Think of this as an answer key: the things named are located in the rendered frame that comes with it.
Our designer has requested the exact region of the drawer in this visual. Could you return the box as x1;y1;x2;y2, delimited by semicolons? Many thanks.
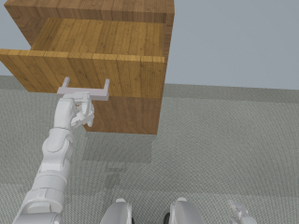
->
0;18;165;99

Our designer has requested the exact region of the robot right thigh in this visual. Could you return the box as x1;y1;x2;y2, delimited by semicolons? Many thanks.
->
170;201;206;224

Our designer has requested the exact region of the left robot hand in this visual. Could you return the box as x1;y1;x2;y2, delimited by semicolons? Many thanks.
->
53;91;94;133

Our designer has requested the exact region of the cabinet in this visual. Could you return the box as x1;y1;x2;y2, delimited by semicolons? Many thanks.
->
4;0;175;135

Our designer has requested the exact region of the right robot hand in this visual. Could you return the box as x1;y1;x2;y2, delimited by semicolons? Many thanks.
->
227;199;257;224

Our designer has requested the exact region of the robot left forearm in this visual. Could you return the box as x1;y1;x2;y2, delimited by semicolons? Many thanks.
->
12;127;75;224

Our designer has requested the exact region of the left robot upper arm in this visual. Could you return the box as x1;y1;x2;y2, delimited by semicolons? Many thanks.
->
14;212;64;224

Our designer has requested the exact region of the handle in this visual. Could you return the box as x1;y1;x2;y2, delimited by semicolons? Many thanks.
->
57;77;110;101

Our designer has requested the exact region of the robot left shin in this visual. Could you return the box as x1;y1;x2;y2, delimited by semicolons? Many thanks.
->
116;198;126;203

